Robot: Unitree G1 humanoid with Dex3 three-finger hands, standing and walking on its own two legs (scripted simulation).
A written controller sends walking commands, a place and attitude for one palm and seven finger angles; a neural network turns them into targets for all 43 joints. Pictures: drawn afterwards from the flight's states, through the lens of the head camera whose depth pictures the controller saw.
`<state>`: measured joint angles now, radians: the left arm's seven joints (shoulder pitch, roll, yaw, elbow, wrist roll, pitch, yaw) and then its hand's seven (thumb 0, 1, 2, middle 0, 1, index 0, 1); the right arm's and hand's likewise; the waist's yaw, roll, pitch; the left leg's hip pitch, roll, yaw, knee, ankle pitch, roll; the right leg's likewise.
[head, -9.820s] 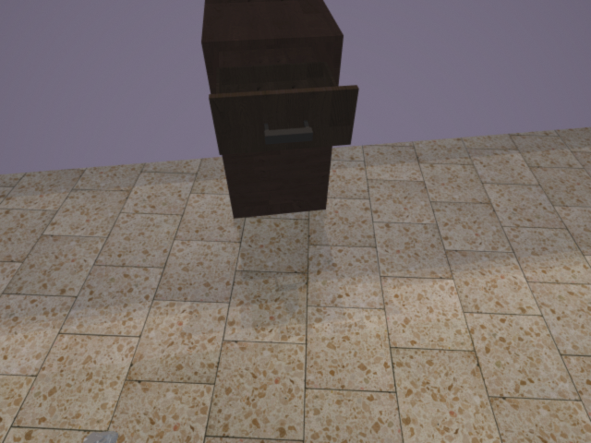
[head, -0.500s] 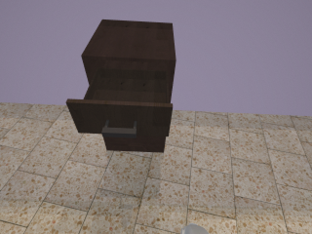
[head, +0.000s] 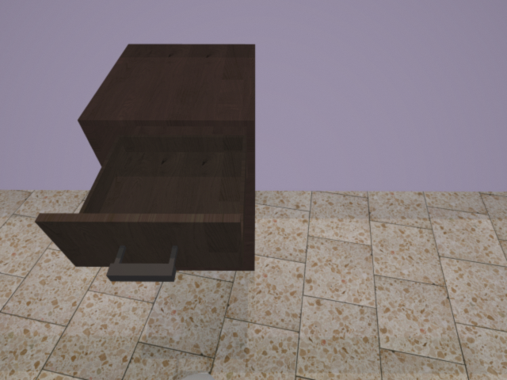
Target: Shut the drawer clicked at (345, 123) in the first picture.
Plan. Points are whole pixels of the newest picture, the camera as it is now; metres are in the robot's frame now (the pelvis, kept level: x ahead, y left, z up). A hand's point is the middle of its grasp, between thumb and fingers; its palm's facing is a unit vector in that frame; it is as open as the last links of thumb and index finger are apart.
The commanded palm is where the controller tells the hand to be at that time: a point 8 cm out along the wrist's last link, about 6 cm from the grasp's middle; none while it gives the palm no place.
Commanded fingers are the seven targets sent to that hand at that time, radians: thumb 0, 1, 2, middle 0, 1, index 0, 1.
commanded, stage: come to a stop and stand still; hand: left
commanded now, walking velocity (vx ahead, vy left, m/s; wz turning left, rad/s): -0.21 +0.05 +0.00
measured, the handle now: (145, 261) +0.35 +0.25 -0.09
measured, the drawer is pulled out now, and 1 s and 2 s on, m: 0.30 0.30 0.30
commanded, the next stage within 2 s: look again from close up in 1.42 s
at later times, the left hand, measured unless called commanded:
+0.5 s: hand out of the picture +0.01 +0.19 -0.18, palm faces +0.02 -0.98 -0.22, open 7.4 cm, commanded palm none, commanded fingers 0.00 0.90 0.90 -0.20 -0.30 -0.20 -0.30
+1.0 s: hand out of the picture +0.12 +0.19 -0.17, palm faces -0.01 -0.97 -0.23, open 7.2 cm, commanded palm none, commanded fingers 0.00 0.90 0.90 -0.20 -0.30 -0.20 -0.30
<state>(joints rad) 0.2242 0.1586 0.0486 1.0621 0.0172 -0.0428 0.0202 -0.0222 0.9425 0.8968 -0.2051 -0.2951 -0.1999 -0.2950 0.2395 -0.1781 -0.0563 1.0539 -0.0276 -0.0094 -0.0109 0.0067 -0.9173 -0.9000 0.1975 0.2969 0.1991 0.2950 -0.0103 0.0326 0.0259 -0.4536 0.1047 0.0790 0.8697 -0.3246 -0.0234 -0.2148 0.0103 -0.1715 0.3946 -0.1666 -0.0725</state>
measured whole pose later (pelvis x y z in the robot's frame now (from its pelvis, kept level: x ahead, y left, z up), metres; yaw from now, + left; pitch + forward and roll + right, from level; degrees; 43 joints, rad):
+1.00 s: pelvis +0.05 +0.01 +0.00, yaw -1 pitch -1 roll +1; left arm 0.24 0.17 0.01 0.99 0.00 0.00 0.04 -0.01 0.93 0.90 -0.21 -0.30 -0.20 -0.30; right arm 0.33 -0.14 0.02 1.08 -0.02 0.00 -0.01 0.01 -0.91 -0.90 0.20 0.30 0.20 0.30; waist -0.02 0.01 0.03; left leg -0.24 0.04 0.11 0.48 -0.22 0.00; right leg -0.18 -0.02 -0.13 0.50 -0.30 -0.04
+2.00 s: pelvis +0.06 +0.00 +0.00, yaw -2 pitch -2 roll +0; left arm 0.34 0.12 -0.01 1.10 0.01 -0.01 0.04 0.00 0.91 0.90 -0.20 -0.29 -0.20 -0.29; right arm 0.31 -0.11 0.02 1.15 -0.01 -0.01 -0.02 0.01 -0.91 -0.90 0.20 0.30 0.20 0.30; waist 0.00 0.00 0.03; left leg -0.17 0.05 0.11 0.40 -0.20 -0.01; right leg -0.11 0.00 -0.13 0.40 -0.27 -0.04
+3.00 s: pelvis +0.02 +0.01 -0.09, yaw -1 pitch +12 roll -2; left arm 0.65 0.16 0.07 -0.18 -0.22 -0.41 -0.14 0.01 0.90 0.90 -0.91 -1.06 -0.91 -1.06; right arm 0.26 -0.19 -0.02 0.56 0.02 -0.17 -0.06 0.02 -0.91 -0.90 0.21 0.30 0.21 0.30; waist 0.00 0.04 -0.12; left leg -0.88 0.08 0.03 1.12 -0.45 0.00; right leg -0.79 -0.03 -0.16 1.10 -0.53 -0.06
